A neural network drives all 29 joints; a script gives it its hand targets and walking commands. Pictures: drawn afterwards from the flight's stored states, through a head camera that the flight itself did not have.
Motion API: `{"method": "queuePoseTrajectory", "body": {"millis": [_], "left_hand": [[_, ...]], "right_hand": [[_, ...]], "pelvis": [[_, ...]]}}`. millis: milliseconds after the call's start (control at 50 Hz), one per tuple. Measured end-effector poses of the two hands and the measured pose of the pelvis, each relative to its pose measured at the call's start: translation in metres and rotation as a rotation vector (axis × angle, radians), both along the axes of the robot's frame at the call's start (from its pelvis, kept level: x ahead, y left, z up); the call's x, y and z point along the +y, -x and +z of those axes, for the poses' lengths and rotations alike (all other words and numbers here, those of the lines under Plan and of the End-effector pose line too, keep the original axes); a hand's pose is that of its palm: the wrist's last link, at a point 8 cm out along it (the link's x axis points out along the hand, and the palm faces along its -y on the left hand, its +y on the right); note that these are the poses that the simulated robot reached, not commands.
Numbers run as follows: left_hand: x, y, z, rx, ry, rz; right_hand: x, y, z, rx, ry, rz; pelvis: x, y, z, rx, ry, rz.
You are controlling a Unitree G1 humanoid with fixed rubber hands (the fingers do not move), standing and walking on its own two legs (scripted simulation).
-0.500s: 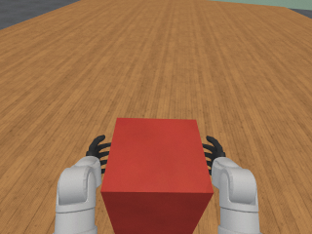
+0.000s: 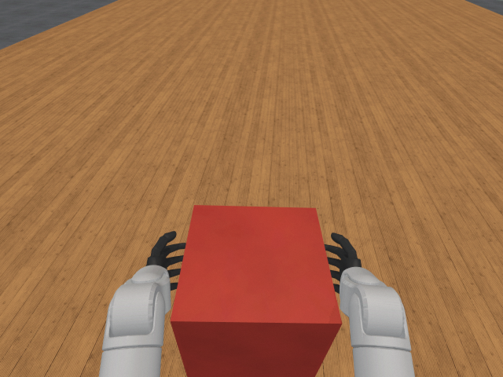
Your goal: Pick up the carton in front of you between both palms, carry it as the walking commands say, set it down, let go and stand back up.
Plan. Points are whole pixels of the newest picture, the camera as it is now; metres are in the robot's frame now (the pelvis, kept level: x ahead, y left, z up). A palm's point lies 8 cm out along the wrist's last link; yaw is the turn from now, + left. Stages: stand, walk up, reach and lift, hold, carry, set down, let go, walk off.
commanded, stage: carry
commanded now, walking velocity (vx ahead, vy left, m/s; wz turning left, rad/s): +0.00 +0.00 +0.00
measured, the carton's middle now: (252, 297) +0.27 +0.00 -0.01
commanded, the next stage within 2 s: none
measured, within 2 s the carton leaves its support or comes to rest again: neither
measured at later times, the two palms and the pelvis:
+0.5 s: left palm (168, 283) +0.26 +0.13 +0.05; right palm (355, 284) +0.26 -0.16 +0.05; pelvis -0.03 -0.01 +0.00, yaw +0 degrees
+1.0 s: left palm (165, 261) +0.30 +0.15 +0.05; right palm (343, 261) +0.30 -0.15 +0.06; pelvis +0.01 +0.00 +0.01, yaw -1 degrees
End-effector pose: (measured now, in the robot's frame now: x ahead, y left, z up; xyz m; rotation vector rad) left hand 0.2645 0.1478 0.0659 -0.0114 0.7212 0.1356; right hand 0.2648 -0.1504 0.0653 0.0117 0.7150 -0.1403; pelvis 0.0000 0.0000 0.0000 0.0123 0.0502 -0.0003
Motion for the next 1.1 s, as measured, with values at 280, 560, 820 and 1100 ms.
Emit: {"method": "queuePoseTrajectory", "body": {"millis": [280,560,820,1100], "left_hand": [[-0.01,0.002,-0.019,-0.027,-0.038,-0.032],[-0.014,0.003,-0.016,-0.085,-0.035,-0.025],[-0.016,0.011,-0.018,-0.055,-0.039,-0.032],[-0.002,-0.071,-0.012,-0.049,-0.038,-0.06]], "right_hand": [[-0.01,0.002,-0.018,-0.027,0.036,0.024],[-0.014,0.003,-0.014,-0.085,0.039,0.022],[-0.016,0.011,-0.016,-0.054,0.044,0.026],[-0.003,-0.061,-0.011,-0.047,0.038,-0.009]], "pelvis": [[-0.009,0.021,0.003,-0.025,0.005,-0.002],[-0.013,0.035,0.003,-0.02,0.007,-0.004],[-0.015,0.033,0.005,-0.027,0.007,-0.004],[0.008,-0.037,0.017,0.021,0.011,-0.037]]}}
